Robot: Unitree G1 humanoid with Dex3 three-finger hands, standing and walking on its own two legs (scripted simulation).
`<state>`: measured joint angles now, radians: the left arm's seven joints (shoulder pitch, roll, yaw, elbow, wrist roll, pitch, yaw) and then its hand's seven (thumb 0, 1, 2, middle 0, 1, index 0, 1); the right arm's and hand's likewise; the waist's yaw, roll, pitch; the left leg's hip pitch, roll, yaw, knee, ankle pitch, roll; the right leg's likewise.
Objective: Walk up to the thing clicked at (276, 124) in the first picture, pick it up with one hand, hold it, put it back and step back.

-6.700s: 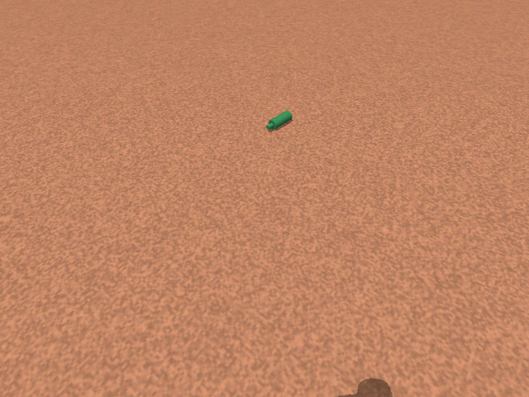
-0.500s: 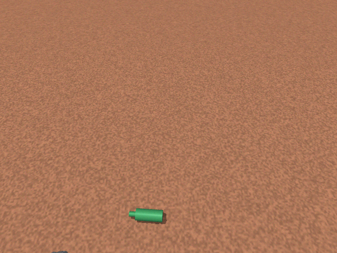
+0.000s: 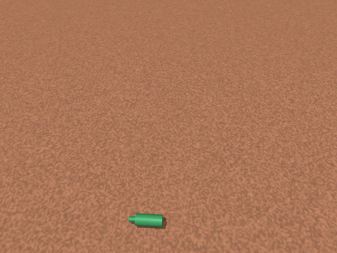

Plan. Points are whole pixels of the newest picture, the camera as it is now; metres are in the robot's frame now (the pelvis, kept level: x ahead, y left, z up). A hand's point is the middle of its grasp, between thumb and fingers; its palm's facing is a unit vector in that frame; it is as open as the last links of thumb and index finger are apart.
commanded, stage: walk up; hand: left
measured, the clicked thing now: (145, 219) +0.44 +0.16 -0.75
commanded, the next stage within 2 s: stand in 0.18 s
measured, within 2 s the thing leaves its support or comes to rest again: neither
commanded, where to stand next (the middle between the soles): +0.04 +0.01 m, yaw -1 degrees
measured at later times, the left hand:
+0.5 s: hand out of the picture +0.09 +0.25 -0.16, palm faces -0.02 -0.94 -0.34, open 7.4 cm
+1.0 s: hand out of the picture +0.08 +0.25 -0.16, palm faces -0.01 -0.94 -0.34, open 7.4 cm
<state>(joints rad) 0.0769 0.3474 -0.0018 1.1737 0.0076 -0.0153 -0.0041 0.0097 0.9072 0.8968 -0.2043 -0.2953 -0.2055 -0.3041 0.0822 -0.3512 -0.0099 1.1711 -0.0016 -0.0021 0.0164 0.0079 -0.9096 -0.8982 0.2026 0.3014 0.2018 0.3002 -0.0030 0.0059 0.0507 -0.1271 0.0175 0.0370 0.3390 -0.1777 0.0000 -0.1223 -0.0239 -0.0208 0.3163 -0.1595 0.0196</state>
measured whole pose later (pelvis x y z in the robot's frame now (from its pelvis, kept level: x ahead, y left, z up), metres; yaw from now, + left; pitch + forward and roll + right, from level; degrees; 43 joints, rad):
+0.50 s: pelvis +0.01 +0.00 +0.00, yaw +0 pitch -2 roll +0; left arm 0.08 0.35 0.00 1.16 0.01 -0.01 0.00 0.01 0.91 0.90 -0.20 -0.30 -0.20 -0.30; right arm 0.07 -0.34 -0.01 1.15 -0.01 -0.01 0.01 0.01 -0.91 -0.90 0.20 0.30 0.20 0.30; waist 0.00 -0.01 0.05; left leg -0.10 0.01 0.04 0.31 -0.18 0.00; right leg -0.10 -0.03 -0.02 0.30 -0.16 0.03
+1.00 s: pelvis +0.01 +0.00 +0.00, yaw +1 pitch -2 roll +0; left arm 0.10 0.35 0.00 1.15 0.01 -0.01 0.00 0.01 0.91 0.90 -0.20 -0.30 -0.21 -0.30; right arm 0.09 -0.34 0.00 1.15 0.00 -0.01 0.01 0.01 -0.91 -0.90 0.20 0.30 0.20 0.30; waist 0.00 0.00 0.05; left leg -0.09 0.01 0.03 0.31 -0.17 0.00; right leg -0.09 -0.03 -0.03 0.29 -0.16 0.02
